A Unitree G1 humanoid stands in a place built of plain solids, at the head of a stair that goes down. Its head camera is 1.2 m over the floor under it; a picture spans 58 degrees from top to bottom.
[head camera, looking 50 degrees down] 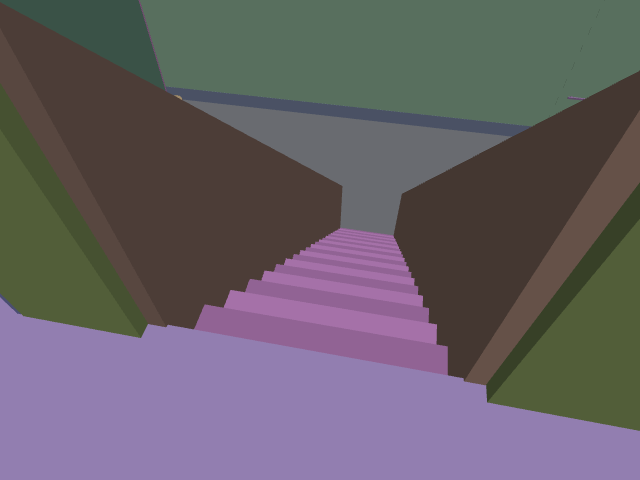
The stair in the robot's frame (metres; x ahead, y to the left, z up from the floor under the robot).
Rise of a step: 0.20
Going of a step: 0.20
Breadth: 0.90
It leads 11 degrees to the right of straight ahead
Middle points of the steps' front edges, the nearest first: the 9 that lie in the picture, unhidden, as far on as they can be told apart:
0.58 0.03 0.00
0.78 -0.01 -0.20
0.98 -0.05 -0.41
1.18 -0.09 -0.61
1.38 -0.12 -0.81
1.58 -0.16 -1.02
1.78 -0.20 -1.22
1.98 -0.24 -1.42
2.18 -0.28 -1.63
